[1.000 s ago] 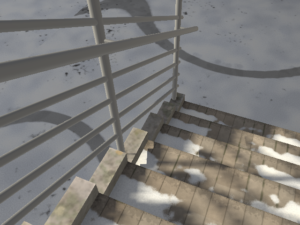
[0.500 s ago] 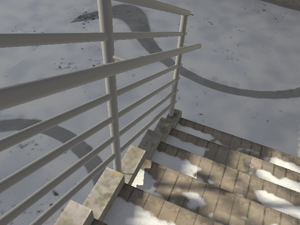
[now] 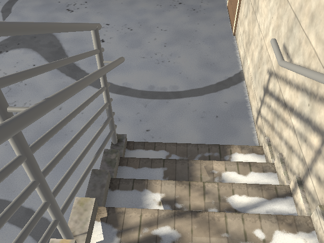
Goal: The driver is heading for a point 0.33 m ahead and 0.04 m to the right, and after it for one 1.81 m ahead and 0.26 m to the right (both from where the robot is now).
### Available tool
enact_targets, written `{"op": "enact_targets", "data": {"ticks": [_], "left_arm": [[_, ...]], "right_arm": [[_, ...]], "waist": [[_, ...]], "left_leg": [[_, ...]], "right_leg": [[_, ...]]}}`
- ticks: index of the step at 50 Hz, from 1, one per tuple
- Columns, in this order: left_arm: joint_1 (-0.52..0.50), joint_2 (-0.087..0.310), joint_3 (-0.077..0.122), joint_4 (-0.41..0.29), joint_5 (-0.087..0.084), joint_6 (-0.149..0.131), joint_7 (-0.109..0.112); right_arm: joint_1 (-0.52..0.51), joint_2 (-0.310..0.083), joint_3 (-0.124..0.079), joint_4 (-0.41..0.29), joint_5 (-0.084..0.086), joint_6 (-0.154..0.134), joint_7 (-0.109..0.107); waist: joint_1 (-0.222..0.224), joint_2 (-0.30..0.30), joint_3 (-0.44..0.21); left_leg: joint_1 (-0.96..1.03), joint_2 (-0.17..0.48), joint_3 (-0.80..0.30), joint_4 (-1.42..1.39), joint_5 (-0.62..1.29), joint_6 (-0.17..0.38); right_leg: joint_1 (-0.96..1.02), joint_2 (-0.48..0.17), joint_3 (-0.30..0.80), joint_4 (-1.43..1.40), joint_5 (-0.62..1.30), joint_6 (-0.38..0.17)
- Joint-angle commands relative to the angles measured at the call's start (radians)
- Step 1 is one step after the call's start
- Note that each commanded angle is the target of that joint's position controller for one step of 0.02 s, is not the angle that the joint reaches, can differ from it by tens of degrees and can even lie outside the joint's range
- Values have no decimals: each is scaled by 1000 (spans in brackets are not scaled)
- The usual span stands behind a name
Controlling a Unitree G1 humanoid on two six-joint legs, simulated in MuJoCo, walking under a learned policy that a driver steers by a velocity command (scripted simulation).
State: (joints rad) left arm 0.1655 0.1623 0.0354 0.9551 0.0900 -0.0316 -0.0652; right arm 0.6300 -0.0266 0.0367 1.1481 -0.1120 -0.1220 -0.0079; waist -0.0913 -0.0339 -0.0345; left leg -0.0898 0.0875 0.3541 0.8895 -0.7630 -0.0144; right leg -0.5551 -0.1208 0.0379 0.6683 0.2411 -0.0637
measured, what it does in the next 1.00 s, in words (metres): goes down, turning right: right foot 0.17 m lower, then left foot 0.17 m lower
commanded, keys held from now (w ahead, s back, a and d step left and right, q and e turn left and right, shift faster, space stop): w+e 0.40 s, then w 0.60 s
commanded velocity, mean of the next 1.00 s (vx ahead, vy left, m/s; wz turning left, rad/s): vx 0.50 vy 0.00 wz -0.36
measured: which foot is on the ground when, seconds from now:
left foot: down 0.00-0.12, up 0.14-0.50, down 0.52-1.00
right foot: up 0.00-0.10, down 0.12-0.54, up 0.56-1.00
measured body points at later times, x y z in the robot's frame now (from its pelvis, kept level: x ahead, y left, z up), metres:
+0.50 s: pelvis +0.30 -0.04 -0.21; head +0.30 -0.03 +0.24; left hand +0.26 +0.17 -0.36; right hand +0.45 -0.28 -0.31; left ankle +0.47 +0.04 -0.93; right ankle +0.12 -0.13 -0.84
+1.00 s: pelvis +0.54 -0.08 -0.33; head +0.55 -0.09 +0.12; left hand +0.79 +0.03 -0.44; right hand +0.31 -0.13 -0.46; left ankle +0.44 +0.04 -1.01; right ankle +0.68 -0.31 -0.99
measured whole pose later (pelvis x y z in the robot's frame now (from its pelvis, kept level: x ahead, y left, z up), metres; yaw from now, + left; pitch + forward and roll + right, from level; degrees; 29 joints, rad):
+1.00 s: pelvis +0.54 -0.08 -0.33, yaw -20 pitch +4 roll +3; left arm 0.07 0.19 -0.03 0.85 0.10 -0.07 -0.08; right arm 0.69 -0.06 0.07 1.16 -0.09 -0.14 -0.02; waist -0.15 -0.03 -0.06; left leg -0.26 -0.06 0.13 0.86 -0.68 0.06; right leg -0.89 -0.15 0.06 0.84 0.33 -0.02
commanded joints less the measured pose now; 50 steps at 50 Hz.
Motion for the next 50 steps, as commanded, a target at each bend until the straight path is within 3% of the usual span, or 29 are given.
{"op": "enact_targets", "data": {"ticks": [1,4,6,7,8,9,10,11,12,13,14,16,17,20,22,25,27,28,29,30,31,32,34,36,40,44,47,49,50], "left_arm": [[-179,68,3,-45,3,-17,-5],[-55,90,16,34,8,-31,5],[308,168,62,163,16,-40,18],[509,306,99,223,44,-49,17],[642,383,120,262,19,-69,25],[731,320,121,312,18,-80,24],[608,242,103,272,-12,-84,27],[451,118,57,230,-15,-73,16],[363,81,31,202,-3,-65,-4],[223,-16,-18,138,7,-80,1],[104,-16,-35,66,-22,-96,5],[105,74,-38,60,-34,-103,12],[101,123,-37,21,1,-113,14],[339,69,-54,51,-24,-146,75],[327,115,-63,26,9,-121,67],[372,144,-57,-7,-18,-93,45],[459,162,-43,53,4,-65,-33],[745,-9,-52,92,-17,-66,-67],[611,102,-33,10,-60,-65,-70],[380,131,-25,-113,-65,-67,-43],[226,142,-25,-129,-66,-65,-6],[239,79,-49,-109,-49,-56,19],[306,-5,-74,-67,-4,-40,21],[221,45,-51,-68,-5,-53,0],[171,118,-30,-73,8,-68,-22],[-40,106,-30,-159,11,-50,10],[-189,25,-71,-181,7,-52,8],[-222,38,-76,-161,3,-59,-26],[-227,67,-77,-170,12,-57,-36]], "right_arm": [[15,-175,-45,-20,21,4,-21],[5,-244,-79,-11,8,35,-18],[12,-261,-85,59,-43,71,41],[123,-152,-65,74,-46,69,93],[43,-101,-49,-23,-2,45,128],[-237,-156,-69,-155,42,14,118],[-397,-194,-69,-261,73,-27,93],[-416,-228,-81,-255,58,-37,76],[-390,-255,-92,-250,52,-33,56],[-336,-183,-65,-232,20,-11,40],[-300,-152,-51,-193,4,12,35],[-330,-168,-45,-233,-7,46,55],[-226,-170,-28,-221,-14,39,79],[-447,-234,-10,-275,-6,35,75],[-479,-245,-20,-321,9,58,62],[-443,-289,-39,-349,3,62,80],[-19,-429,-109,-173,26,29,78],[70,-504,-118,-149,21,23,96],[106,-473,-110,-151,-19,36,118],[-4,-459,-109,-171,-9,49,132],[-40,-338,-79,-152,12,51,119],[-129,-184,-30,-165,-7,50,106],[-251,-91,-3,-176,7,6,55],[-262,-110,0,-180,50,-53,29],[-141,-266,-22,-111,8,-51,43],[115,-164,4,2,8,-15,35],[348,-70,18,102,25,-9,-37],[291,-18,42,56,25,-9,-32],[177,-72,33,-10,29,-11,-14]], "waist": [[-1,66,208],[37,32,147],[211,-65,65],[185,-249,-151],[232,-187,-355],[350,-92,-233],[338,-67,-92],[256,77,4],[170,103,97],[75,153,166],[44,99,199],[10,-2,96],[-18,22,65],[167,97,75],[107,10,90],[70,36,129],[-57,77,11],[79,342,-312],[-24,232,-264],[-53,216,-182],[-51,65,-1],[43,-39,69],[170,34,179],[113,45,87],[113,33,22],[14,79,21],[-129,72,88],[-98,44,135],[-78,6,110]], "left_leg": [[-165,233,-217,-234,494,151],[-59,211,-175,20,679,131],[-232,129,-134,459,640,70],[-532,-10,-155,912,29,1],[-714,-66,-268,1097,-9,-28],[-993,-100,-298,1170,-47,-32],[-1175,-49,-374,1091,-11,-5],[-1128,26,-444,872,103,27],[-1040,38,-451,807,155,58],[-866,122,-544,463,454,91],[-639,135,-500,222,664,87],[-383,48,-380,230,743,65],[-231,16,-340,311,875,57],[-438,53,-444,-281,1407,44],[-148,12,-330,-250,1283,27],[-61,-23,-308,-450,1040,55],[287,67,-359,-526,1215,182],[786,293,-551,-116,1761,424],[746,327,-690,-182,1752,431],[646,382,-830,-328,1142,438],[381,383,-906,-447,611,395],[105,324,-787,-492,540,332],[-355,187,-634,-594,504,278],[-600,80,-457,-624,441,287],[-364,130,-521,-436,741,297],[99,186,-651,-279,920,329],[475,174,-711,-174,764,279],[123,88,-617,-120,696,266],[-250,28,-510,-172,574,255]], "right_leg": [[35,33,-78,-113,-90,6],[199,55,-125,-275,-153,9],[686,65,-161,-487,171,-33],[1137,-4,-34,-134,683,-175],[1393,-97,132,22,873,-294],[1394,-157,284,-86,633,-346],[1260,-211,343,-152,150,-333],[1015,-187,343,-177,-134,-286],[727,-184,355,-184,-179,-324],[401,-176,293,-225,-163,-278],[68,-119,205,-288,-125,-283],[-204,7,194,-221,-262,-261],[-352,42,161,-98,-245,-240],[-68,141,174,146,-662,-131],[-313,133,244,165,-760,-142],[-111,90,357,335,-613,-152],[-66,165,260,844,-398,-30],[-431,266,71,1410,-1068,29],[-683,249,30,1624,-1071,32],[-894,201,21,1558,-996,45],[-977,134,62,1461,-797,35],[-806,31,135,1216,-544,-7],[-538,-56,126,809,-277,-62],[-213,5,-15,501,-33,-57],[-271,27,30,536,-73,10],[-650,22,38,500,-357,51],[-1034,-49,106,149,-51,70],[-767,-68,32,51,229,36],[-354,-40,-51,-43,402,17]]}}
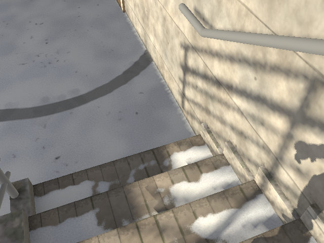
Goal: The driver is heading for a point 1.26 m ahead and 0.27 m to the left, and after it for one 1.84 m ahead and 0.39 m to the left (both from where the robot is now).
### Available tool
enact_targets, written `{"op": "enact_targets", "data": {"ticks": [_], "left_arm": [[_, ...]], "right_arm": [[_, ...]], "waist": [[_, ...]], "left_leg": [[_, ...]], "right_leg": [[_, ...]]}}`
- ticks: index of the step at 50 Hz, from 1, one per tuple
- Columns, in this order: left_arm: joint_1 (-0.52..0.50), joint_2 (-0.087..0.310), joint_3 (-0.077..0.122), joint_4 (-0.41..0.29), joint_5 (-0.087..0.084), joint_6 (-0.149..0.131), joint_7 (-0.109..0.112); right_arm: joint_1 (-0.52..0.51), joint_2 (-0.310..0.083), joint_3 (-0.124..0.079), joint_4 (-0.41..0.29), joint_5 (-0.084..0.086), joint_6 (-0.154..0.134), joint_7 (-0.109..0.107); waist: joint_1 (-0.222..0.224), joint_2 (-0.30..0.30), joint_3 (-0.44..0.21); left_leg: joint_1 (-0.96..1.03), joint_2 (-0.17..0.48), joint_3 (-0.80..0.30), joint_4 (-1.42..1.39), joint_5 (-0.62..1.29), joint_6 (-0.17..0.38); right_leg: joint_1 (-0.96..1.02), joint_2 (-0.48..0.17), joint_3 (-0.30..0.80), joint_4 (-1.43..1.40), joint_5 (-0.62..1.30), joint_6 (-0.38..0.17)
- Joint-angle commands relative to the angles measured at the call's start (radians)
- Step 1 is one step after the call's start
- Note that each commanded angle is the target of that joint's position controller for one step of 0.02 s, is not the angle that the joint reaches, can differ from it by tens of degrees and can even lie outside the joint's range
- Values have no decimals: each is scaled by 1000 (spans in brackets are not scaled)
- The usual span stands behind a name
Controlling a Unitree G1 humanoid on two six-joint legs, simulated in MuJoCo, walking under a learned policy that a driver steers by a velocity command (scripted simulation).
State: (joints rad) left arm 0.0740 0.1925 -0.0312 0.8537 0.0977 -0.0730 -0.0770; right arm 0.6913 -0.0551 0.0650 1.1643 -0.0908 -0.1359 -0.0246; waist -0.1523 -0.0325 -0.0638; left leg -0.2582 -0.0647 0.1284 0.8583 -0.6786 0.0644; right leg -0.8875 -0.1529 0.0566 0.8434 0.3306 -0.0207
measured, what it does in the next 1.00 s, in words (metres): goes down, turning left: right foot 0.17 m lower, then left foot 0.17 m lower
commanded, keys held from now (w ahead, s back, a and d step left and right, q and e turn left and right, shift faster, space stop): w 0.30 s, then w+q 0.70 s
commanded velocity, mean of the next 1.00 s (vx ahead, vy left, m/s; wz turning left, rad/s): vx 0.50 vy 0.00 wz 0.27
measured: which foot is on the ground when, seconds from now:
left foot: down 0.00-0.18, up 0.20-0.80, down 0.82-1.00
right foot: up 0.00-0.16, down 0.18-0.80, up 0.82-1.00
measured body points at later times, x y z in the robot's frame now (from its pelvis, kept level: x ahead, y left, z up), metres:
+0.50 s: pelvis +0.28 -0.06 -0.13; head +0.29 -0.05 +0.31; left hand +0.19 +0.16 -0.28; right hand +0.37 -0.28 -0.28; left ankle +0.45 +0.12 -0.80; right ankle +0.25 -0.14 -0.85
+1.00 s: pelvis +0.57 +0.09 -0.29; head +0.58 +0.09 +0.16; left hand +0.55 +0.35 -0.43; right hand +0.60 -0.15 -0.44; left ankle +0.52 +0.18 -1.02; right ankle +0.61 -0.05 -0.91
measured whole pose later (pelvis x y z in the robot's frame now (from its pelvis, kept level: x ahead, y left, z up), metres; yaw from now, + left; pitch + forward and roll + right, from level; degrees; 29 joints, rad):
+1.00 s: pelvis +0.57 +0.09 -0.29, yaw +19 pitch -1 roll +2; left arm 0.24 0.24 0.04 0.97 0.09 -0.11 -0.03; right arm 0.41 -0.20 -0.02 1.09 -0.06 -0.10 0.07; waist -0.01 -0.03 0.03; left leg -0.23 -0.06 0.01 0.57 -0.33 0.06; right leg -0.62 -0.12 0.01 1.38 -0.42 -0.04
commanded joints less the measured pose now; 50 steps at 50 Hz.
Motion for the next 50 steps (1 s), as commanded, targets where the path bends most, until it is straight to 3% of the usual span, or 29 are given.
{"op": "enact_targets", "data": {"ticks": [1,2,3,4,6,8,9,10,11,12,13,14,15,16,17,19,22,24,30,33,38,40,41,42,43,44,45,48,50], "left_arm": [[-251,-28,-2,-110,-133,-8,-5],[-258,3,10,-96,-149,14,10],[-115,83,5,-88,-6,32,-10],[-260,46,32,-97,-141,32,31],[-175,22,18,-72,-133,-7,59],[211,73,45,70,-105,0,81],[377,145,69,125,-73,6,89],[714,327,131,201,7,12,17],[661,336,160,192,44,33,-16],[528,290,147,169,27,30,-28],[444,221,132,154,8,24,-34],[272,80,85,103,13,13,-31],[249,73,75,107,15,4,-29],[226,31,79,113,-98,-6,34],[203,-73,25,84,-16,-58,32],[300,34,48,111,0,-65,27],[353,86,62,116,14,-66,25],[529,-12,27,211,20,-66,51],[592,-46,-23,262,37,-57,47],[627,-15,-14,275,31,-45,79],[683,111,60,319,-6,7,111],[571,134,74,302,39,23,71],[590,108,67,326,49,28,28],[751,-36,43,333,26,24,-18],[555,16,50,245,-16,11,-50],[260,56,62,101,-55,-27,-45],[72,90,78,23,-72,-53,-12],[158,14,56,31,-1,-64,61],[243,-12,59,68,5,-40,76]], "right_arm": [[-30,-235,-68,-85,142,18,-1],[-55,-267,-81,-100,145,35,1],[-16,-149,-33,-53,-24,1,35],[-29,-164,-75,-42,121,35,11],[40,-188,-88,-27,80,92,-25],[18,-203,-105,-10,65,111,-54],[28,-192,-119,-12,89,107,-45],[347,23,-46,98,-45,70,131],[153,-112,-87,-17,-14,45,180],[-29,-143,-85,-129,43,27,173],[-113,-193,-95,-153,61,18,137],[-72,-172,-85,-131,38,18,102],[-97,-160,-88,-132,32,23,76],[-214,-198,-121,-165,86,81,15],[-208,-85,-73,-164,2,53,58],[-198,-89,-85,-123,-12,48,96],[-174,-107,-79,-125,-27,36,117],[-359,-150,-76,-189,-12,49,97],[-507,-170,-70,-250,-11,75,109],[-643,-153,-58,-303,-14,88,102],[-738,-167,-63,-289,-37,87,94],[-361,-241,-109,-118,9,60,88],[-119,-383,-173,-47,3,49,91],[53,-476,-192,-3,-2,46,105],[196,-475,-204,60,4,51,95],[222,-421,-192,48,2,43,79],[103,-333,-164,22,30,32,80],[-295,-122,-69,-126,16,12,102],[-459,-208,-75,-218,51,-2,98]], "waist": [[8,-30,140],[10,10,200],[52,175,290],[-13,32,295],[-27,63,267],[162,91,127],[214,14,57],[206,-207,-327],[270,-87,-356],[254,-43,-246],[237,47,-73],[146,161,13],[86,104,136],[99,46,91],[61,58,207],[80,-49,139],[83,12,93],[186,28,165],[199,39,247],[254,22,275],[315,20,300],[148,65,165],[31,118,50],[76,316,-255],[-53,234,-301],[-139,243,-156],[-109,138,-24],[161,-35,149],[238,61,170]], "left_leg": [[-334,210,-281,-313,317,129],[-390,212,-277,-275,288,116],[-387,195,-231,-229,298,133],[-253,200,-213,-159,396,104],[-46,171,-182,56,568,101],[-32,143,-145,474,687,102],[-196,69,-107,739,248,82],[-438,52,-239,1145,-138,-39],[-653,60,-252,1265,-177,-43],[-859,94,-224,1251,-94,-53],[-934,141,-220,1181,49,-41],[-746,213,-294,957,295,-12],[-632,230,-279,870,368,0],[-528,177,-242,682,339,-13],[-440,291,-307,340,721,36],[-362,218,-240,301,755,26],[-436,216,-269,210,847,-3],[-792,253,-412,16,964,-30],[-493,264,-260,-127,1161,10],[-365,232,-173,-277,1134,12],[-285,194,-118,-533,891,-15],[182,146,-62,-512,1110,-4],[532,118,1,-499,1171,42],[1024,297,-212,-152,1624,253],[1089,357,-301,-170,1667,292],[982,399,-434,-323,1299,323],[757,416,-497,-393,937,293],[27,368,-442,-454,646,258],[-336,280,-383,-517,542,268]], "right_leg": [[463,104,-149,-216,314,3],[529,98,-115,-166,248,20],[412,24,-90,-208,226,-20],[462,116,-167,-254,164,31],[498,113,-132,-439,56,30],[851,99,-164,-612,154,14],[1106,32,-119,-610,263,-9],[1718,-179,36,-113,705,-361],[1694,-220,149,-101,585,-425],[1535,-311,259,-261,233,-433],[1255,-310,311,-381,-208,-415],[921,-273,253,-438,-305,-340],[635,-259,210,-484,-283,-296],[598,-260,162,-507,-294,-267],[340,-114,14,-593,-338,-208],[362,-98,-7,-559,-315,-280],[521,-93,-54,-453,-217,-293],[830,-200,100,-390,-408,-304],[591,-180,-65,-332,-629,-208],[609,-149,-112,-242,-692,-141],[799,-205,-89,-91,-539,-87],[625,-129,-214,283,-491,-21],[467,-53,-260,535,-516,14],[205,68,-266,983,-1122,75],[34,87,-199,1206,-1191,60],[-204,93,-175,1235,-1216,45],[-265,51,-113,1126,-1172,30],[82,-51,76,475,-694,-64],[389,1,23,180,-547,-28]]}}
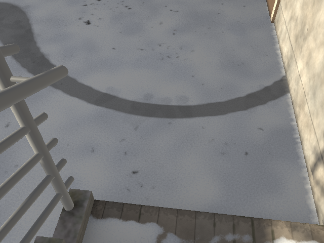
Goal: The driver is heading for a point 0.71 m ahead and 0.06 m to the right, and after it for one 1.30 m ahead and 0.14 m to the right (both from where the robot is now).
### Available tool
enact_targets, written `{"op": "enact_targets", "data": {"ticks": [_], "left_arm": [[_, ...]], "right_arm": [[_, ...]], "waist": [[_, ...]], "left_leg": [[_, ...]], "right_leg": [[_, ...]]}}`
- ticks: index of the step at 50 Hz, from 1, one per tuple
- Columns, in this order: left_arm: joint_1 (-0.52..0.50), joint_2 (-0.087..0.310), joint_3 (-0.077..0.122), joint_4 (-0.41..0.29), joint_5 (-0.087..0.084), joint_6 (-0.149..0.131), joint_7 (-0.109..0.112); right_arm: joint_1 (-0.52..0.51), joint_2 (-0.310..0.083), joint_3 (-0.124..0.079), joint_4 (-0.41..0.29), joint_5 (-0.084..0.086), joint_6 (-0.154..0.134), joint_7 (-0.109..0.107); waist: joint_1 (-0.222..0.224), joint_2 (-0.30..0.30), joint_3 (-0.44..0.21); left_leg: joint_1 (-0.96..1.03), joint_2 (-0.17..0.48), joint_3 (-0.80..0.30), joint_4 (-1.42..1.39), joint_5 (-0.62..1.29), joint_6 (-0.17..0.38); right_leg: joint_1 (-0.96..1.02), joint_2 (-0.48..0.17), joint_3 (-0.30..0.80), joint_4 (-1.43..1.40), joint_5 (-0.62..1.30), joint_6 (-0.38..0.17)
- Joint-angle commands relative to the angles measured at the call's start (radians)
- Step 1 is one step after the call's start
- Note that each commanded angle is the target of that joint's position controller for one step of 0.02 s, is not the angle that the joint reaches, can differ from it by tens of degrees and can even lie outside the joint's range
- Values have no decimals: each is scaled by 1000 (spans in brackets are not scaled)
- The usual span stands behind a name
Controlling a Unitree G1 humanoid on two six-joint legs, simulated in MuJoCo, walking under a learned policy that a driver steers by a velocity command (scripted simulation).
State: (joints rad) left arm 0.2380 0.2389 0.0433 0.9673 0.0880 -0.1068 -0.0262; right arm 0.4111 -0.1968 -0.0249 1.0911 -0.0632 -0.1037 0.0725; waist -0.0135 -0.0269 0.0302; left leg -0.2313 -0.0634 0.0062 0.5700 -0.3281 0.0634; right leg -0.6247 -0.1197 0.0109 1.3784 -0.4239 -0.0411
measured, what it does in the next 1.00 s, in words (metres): goes down: right foot 0.17 m lower, then left foot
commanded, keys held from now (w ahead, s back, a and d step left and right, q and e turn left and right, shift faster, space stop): w+q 0.18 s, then w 0.12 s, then no key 0.70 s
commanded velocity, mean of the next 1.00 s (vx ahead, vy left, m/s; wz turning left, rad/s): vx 0.26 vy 0.00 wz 0.24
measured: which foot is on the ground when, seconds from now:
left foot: down 0.00-0.26, up 0.28-0.60, down 0.62-1.00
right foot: up 0.00-0.24, down 0.26-1.00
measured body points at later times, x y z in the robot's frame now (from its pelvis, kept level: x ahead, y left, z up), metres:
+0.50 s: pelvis +0.28 -0.08 -0.18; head +0.28 -0.08 +0.27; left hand +0.15 +0.14 -0.33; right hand +0.39 -0.28 -0.32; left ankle +0.38 +0.09 -0.77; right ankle +0.27 -0.14 -0.90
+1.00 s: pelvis +0.34 -0.06 -0.16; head +0.36 -0.06 +0.29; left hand +0.34 +0.19 -0.31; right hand +0.46 -0.28 -0.31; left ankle +0.35 +0.07 -0.89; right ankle +0.27 -0.14 -0.89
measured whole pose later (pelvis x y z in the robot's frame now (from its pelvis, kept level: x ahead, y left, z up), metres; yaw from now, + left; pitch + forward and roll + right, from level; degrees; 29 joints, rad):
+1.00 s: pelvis +0.34 -0.06 -0.16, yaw +10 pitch -1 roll +1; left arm 0.24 0.19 0.01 1.02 -0.01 -0.01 0.06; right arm 0.12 -0.19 -0.02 1.06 0.02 0.02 -0.06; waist -0.01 0.00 0.04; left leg -0.30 0.00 0.03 0.55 -0.17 0.02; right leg -0.09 0.01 -0.10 0.51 -0.34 -0.05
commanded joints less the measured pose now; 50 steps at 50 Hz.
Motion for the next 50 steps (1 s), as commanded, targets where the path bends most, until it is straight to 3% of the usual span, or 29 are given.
{"op": "enact_targets", "data": {"ticks": [1,2,3,4,6,7,9,11,13,14,15,16,17,19,21,24,27,29,30,32,33,34,35,36,39,40,42,45,50], "left_arm": [[125,-27,-14,-61,7,10,14],[247,-33,-24,-30,19,8,-6],[318,-29,-25,-33,9,4,-3],[120,-11,-39,-93,22,0,-13],[-181,33,-54,-186,-3,13,-13],[-239,9,-84,-166,-12,16,-25],[-202,-8,-83,-183,-32,33,-38],[-44,60,-54,-145,-25,34,-22],[324,260,42,-41,-35,21,-11],[514,336,66,58,-30,14,-40],[484,336,47,41,-9,29,-78],[410,277,37,18,17,37,-87],[335,241,24,20,-8,35,-92],[134,1,-49,1,19,25,-72],[76,-50,-48,18,7,-20,-11],[205,25,-49,61,-18,-65,16],[155,144,-40,55,-11,-49,-29],[63,180,-34,15,-25,-40,-31],[59,161,-38,11,-41,-29,-34],[164,127,-29,36,-124,1,-57],[290,133,-3,37,-125,6,-58],[351,141,20,49,-106,8,-49],[238,144,18,10,-109,8,-55],[239,119,21,7,-114,6,-42],[159,99,24,23,-112,32,-52],[267,21,0,69,-89,78,29],[189,42,2,43,-95,107,76],[71,52,-5,23,-99,98,85],[115,35,-18,60,-98,88,102]], "right_arm": [[-192,-123,2,-159,12,-29,-1],[-170,-116,11,-167,-38,-31,-2],[-164,-149,-1,-199,-54,-41,5],[-16,-51,14,-147,-46,-53,-20],[303,4,26,-15,-24,-54,-47],[312,33,26,-51,-1,-44,-73],[180,-120,19,-99,-50,-5,-37],[93,-122,19,-158,-51,5,-13],[15,-190,10,-159,-65,15,28],[334,0,28,-56,-30,4,62],[374,-61,7,-96,22,7,81],[238,-62,5,-137,35,9,54],[125,-82,5,-206,40,13,16],[128,11,41,-198,30,24,-30],[151,97,70,-196,-9,37,-9],[-14,-9,33,-197,-13,23,38],[29,-38,25,-178,1,31,55],[20,-89,0,-183,9,31,30],[16,-111,-12,-177,11,28,15],[-135,-69,0,-188,56,18,-8],[-188,-122,-3,-184,79,12,-18],[-206,-151,-13,-181,91,16,-13],[-189,-117,-10,-163,99,-1,-12],[-205,-92,2,-154,110,-1,2],[-260,-109,4,-143,75,14,35],[-205,-86,-8,-123,58,79,-72],[-216,-84,-3,-105,94,116,-135],[-224,-59,0,-68,96,135,-147],[-244,-105,-16,-23,80,125,-130]], "waist": [[115,116,36],[150,86,22],[181,74,17],[43,44,16],[-120,44,30],[-186,-37,25],[-83,108,53],[27,77,92],[225,35,-14],[127,-284,-338],[91,-230,-355],[108,-108,-212],[99,-92,-124],[-63,100,12],[-108,62,79],[-5,0,-13],[-93,-17,-65],[-112,-22,-92],[-103,-29,-93],[-35,-16,-57],[78,46,-137],[101,33,-200],[44,-10,-201],[81,32,-232],[93,30,-103],[59,30,-130],[40,18,-89],[1,-5,-29],[15,7,-60]], "left_leg": [[-495,231,-223,-146,292,263],[-673,188,-183,-2,315,243],[-744,157,-172,91,402,247],[-444,154,-268,166,186,219],[71,233,-476,357,-9,239],[43,157,-408,389,-191,188],[-421,129,-425,291,-263,200],[-596,111,-410,394,-316,154],[-546,74,-372,839,-82,34],[-763,-99,-184,1450,-477,-54],[-972,-92,-133,1729,-459,-45],[-1121,-61,-109,1762,-387,-54],[-1242,-9,-129,1713,-241,-66],[-965,151,-239,1432,122,-20],[-806,192,-169,1131,295,5],[-496,161,-8,619,565,-60],[-340,134,-37,640,531,-100],[-330,129,-49,587,349,-122],[-329,128,-53,546,254,-126],[-305,149,-5,135,251,-119],[-174,153,-42,151,512,-49],[-44,133,-55,156,535,17],[33,145,-53,143,593,15],[77,143,-70,179,592,30],[-74,149,-52,103,590,-9],[-15,176,-64,161,812,44],[-67,162,-60,132,762,42],[-67,102,-10,33,486,-9],[66,154,-59,-64,689,3]], "right_leg": [[248,23,6,-300,284,3],[398,64,-37,-198,480,13],[470,96,-89,-167,467,46],[140,27,98,-340,673,69],[-380,19,114,-530,537,81],[-267,-4,127,-936,828,84],[248,65,-28,-827,838,50],[540,73,-69,-811,756,41],[855,25,-50,-954,713,-65],[1288,-169,120,-574,1323,-304],[1212,-267,403,-708,1215,-346],[1071,-292,401,-749,1097,-334],[904,-355,577,-877,561,-374],[405,-344,447,-975,546,-253],[120,-153,206,-995,585,-187],[25,-29,17,-962,696,-158],[51,-68,49,-809,972,-85],[159,-90,90,-753,1020,-74],[225,-105,121,-724,1023,-75],[405,-97,156,-732,1007,-59],[438,-24,111,-701,967,-16],[394,8,71,-725,972,31],[329,-3,68,-698,1041,31],[321,-6,54,-721,939,58],[406,74,-18,-768,501,63],[443,39,1,-774,692,26],[501,12,9,-833,864,15],[532,-12,-24,-877,1013,-10],[532,28,-40,-940,619,-6]]}}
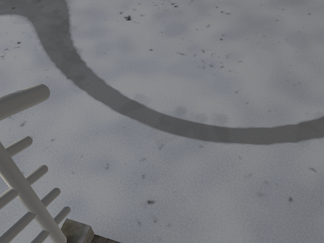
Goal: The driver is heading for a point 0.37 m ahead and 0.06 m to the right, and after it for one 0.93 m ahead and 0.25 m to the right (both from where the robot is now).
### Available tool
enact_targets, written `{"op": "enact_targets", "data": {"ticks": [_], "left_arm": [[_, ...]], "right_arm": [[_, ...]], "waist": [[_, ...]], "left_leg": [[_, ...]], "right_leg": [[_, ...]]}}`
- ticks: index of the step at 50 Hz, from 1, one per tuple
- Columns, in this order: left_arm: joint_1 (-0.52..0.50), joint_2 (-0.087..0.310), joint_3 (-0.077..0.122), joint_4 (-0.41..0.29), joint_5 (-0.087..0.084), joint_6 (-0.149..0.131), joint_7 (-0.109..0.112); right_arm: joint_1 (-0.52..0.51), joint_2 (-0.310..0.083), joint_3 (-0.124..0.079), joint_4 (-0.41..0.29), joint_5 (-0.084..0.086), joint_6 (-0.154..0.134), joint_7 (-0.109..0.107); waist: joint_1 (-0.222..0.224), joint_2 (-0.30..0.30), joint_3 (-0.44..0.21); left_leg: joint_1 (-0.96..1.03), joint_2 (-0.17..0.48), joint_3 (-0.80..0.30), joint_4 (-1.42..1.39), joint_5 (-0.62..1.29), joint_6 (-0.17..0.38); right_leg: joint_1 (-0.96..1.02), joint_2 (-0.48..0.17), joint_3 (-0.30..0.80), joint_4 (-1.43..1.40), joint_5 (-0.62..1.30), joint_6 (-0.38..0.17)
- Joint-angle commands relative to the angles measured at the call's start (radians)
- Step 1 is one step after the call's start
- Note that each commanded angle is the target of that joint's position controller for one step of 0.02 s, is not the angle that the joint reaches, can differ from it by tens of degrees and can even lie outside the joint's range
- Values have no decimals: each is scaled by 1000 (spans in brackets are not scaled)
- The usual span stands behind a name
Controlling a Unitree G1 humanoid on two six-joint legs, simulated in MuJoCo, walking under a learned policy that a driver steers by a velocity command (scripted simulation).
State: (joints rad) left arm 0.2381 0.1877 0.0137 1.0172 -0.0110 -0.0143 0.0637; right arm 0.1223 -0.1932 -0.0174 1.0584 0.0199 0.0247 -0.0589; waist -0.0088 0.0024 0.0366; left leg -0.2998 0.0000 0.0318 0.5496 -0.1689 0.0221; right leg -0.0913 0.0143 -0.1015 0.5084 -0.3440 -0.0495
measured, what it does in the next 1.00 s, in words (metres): goes down: left foot, then right foot 0.17 m lower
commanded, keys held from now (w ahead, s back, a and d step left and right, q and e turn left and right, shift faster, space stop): no key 0.14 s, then w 0.44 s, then w+e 0.18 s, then e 0.24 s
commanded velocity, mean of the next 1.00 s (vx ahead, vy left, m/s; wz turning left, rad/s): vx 0.28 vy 0.00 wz -0.13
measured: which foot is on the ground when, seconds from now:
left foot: down 0.00-0.24, up 0.26-0.48, down 0.50-0.94, up 0.96-1.00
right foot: down 0.00-0.52, up 0.54-0.90, down 0.92-1.00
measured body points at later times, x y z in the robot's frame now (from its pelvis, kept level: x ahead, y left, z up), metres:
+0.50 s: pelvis +0.05 +0.03 -0.02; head +0.06 +0.04 +0.43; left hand -0.09 +0.24 -0.17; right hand +0.17 -0.21 -0.16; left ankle +0.08 +0.12 -0.72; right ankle -0.08 -0.07 -0.74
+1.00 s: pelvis +0.26 +0.00 -0.17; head +0.27 -0.01 +0.28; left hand +0.42 +0.23 -0.29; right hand +0.13 -0.17 -0.32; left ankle +0.13 +0.14 -0.64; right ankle +0.29 -0.09 -0.91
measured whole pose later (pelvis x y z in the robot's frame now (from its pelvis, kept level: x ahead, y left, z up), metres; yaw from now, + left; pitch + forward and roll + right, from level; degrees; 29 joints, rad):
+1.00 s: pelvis +0.26 +0.00 -0.17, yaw -8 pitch +0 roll +2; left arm 0.19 0.25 0.06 0.92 0.09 -0.10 -0.04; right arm 0.55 -0.11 0.03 1.07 -0.05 -0.08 0.08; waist -0.06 -0.04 0.01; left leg -0.47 0.03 0.06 1.83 -0.85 -0.03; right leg -0.29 0.00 -0.05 0.46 -0.13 -0.11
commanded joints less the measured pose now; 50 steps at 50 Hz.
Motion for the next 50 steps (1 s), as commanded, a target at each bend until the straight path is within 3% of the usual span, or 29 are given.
{"op": "enact_targets", "data": {"ticks": [1,2,3,6,9,13,15,16,17,19,22,23,25,26,27,28,29,30,32,34,36,38,40,43,45,46,47,48,50], "left_arm": [[129,85,11,18,3,-2,13],[138,88,13,23,6,3,13],[136,232,72,-2,41,-2,-60],[137,88,56,41,41,-24,-142],[161,117,75,50,40,-49,-134],[372,96,82,128,67,-79,-87],[394,61,65,133,68,-83,-65],[217,124,60,51,7,-60,-29],[206,136,60,47,6,-57,-23],[303,122,60,95,31,-61,-28],[324,79,48,101,39,-53,-33],[386,45,27,121,139,-84,-78],[148,186,78,51,126,-117,-118],[124,164,82,53,130,-126,-156],[154,101,86,49,111,-136,-173],[124,-23,61,-37,78,-141,-159],[-3,41,69,-91,59,-133,-129],[-12,106,84,-90,73,-114,-103],[220,-44,22,-23,121,-63,-77],[240,-21,10,-14,155,-60,-107],[174,27,22,-47,130,-71,-119],[-47,94,32,-121,125,-54,-138],[-253,63,13,-186,102,-61,-123],[-222,44,6,-166,94,-64,-116],[91,122,45,-68,101,-75,-99],[265,170,68,-7,96,-74,-98],[469,268,101,36,86,-77,-93],[520,299,110,36,87,-70,-106],[345,260,100,-56,111,-75,-100]], "right_arm": [[44,-103,-23,18,-4,-3,5],[47,-101,-23,26,-7,0,6],[62,-87,-24,26,-59,-17,90],[58,-114,-52,36,-59,-58,141],[80,-148,-77,51,-59,-69,125],[-2,-16,-63,-7,-82,-78,71],[-62,-1,-62,-42,-91,-96,57],[-211,-140,-89,-103,-13,-59,43],[-174,-103,-81,-98,-12,-47,48],[-19,-52,-73,-37,-40,-29,60],[59,-27,-68,0,-49,-23,61],[241,20,-55,-8,-130,-91,115],[564,-52,-91,79,-135,-138,139],[646,-102,-105,86,-137,-144,122],[661,-139,-83,64,-134,-139,122],[635,-115,-55,48,-124,-158,141],[481,-97,-44,15,-99,-168,158],[321,-44,-26,-15,-94,-155,151],[135,53,10,-39,-123,-130,112],[12,133,54,-119,-140,-170,66],[169,50,56,-75,-155,-204,44],[430,30,63,19,-124,-190,39],[639,34,69,76,-91,-173,31],[585,-6,46,52,-94,-137,50],[483,-25,34,5,-108,-136,79],[370,-67,18,-5,-72,-120,96],[398,-61,8,-7,-82,-113,134],[502,61,44,-18,-79,-114,158],[202,-48,12,-201,-44,-135,145]], "waist": [[11,-11,-77],[11,-2,-82],[17,27,-38],[12,26,69],[29,30,57],[120,-117,156],[140,-65,165],[83,-19,205],[68,-56,156],[42,-105,87],[21,-66,76],[-28,-73,113],[-207,27,44],[-272,140,-11],[-235,232,-118],[-164,141,-51],[-117,40,142],[-59,-64,131],[65,-83,99],[91,21,29],[50,21,-24],[-56,43,62],[-159,50,106],[-136,41,115],[9,24,69],[126,-38,81],[169,-200,-93],[149,-282,-431],[167,-19,-242]], "left_leg": [[141,101,-99,-51,526,49],[137,105,-110,-52,482,51],[26,110,-81,-104,142,73],[-38,87,-84,-176,-250,38],[-40,73,-88,-142,-413,72],[-375,33,-20,96,-265,60],[-464,56,-72,239,-237,69],[-469,42,-3,189,-126,36],[-405,28,20,182,-96,29],[-280,32,24,292,0,32],[-188,15,59,352,65,52],[102,24,21,425,33,78],[485,-101,147,392,-86,75],[561,-26,-67,154,-215,147],[591,158,-473,2,-55,346],[478,342,-802,-169,-156,454],[264,415,-884,-196,-349,470],[126,380,-792,-143,-418,449],[-241,294,-504,-113,-308,357],[-516,109,-158,13,-184,220],[-580,77,3,118,-349,132],[-409,131,-76,158,-403,152],[-100,221,-252,205,-290,193],[-147,234,-240,246,-179,161],[-331,159,-80,493,-57,77],[-258,136,-45,709,-84,27],[-401,53,47,1084,-149,-32],[-617,21,37,1559,-761,-91],[-871,59,-18,1517,-651,-84]], "right_leg": [[9,-104,77,-86,458,2],[18,-107,82,-95,403,-1],[32,-38,-1,-85,159,32],[-104,-18,31,-152,-108,0],[-95,-41,65,-166,-228,-43],[124,-334,400,-342,-392,-271],[194,-394,454,-388,-228,-289],[137,-305,383,-354,-14,-177],[130,-282,318,-332,124,-154],[108,-275,228,-234,417,-148],[-34,-234,140,-134,338,-140],[-307,-231,126,-78,164,-178],[-628,-117,15,278,198,-201],[-686,-27,45,620,99,-184],[-753,116,159,1022,-302,-156],[-917,134,335,990,-265,-166],[-1058,36,368,987,-152,-129],[-1008,-17,336,1002,-72,-102],[-769,-102,344,825,193,-70],[-446,-117,239,580,655,-38],[-236,-105,129,421,941,16],[-369,-97,85,220,816,21],[-614,-120,132,6,685,5],[-382,-99,73,-73,654,-9],[44,-28,-7,54,682,-1],[108,-77,54,-263,726,-31],[475,-141,64,-113,1232,-180],[869,-378,281,203,1602,-421],[590,-391,353,138,1406,-341]]}}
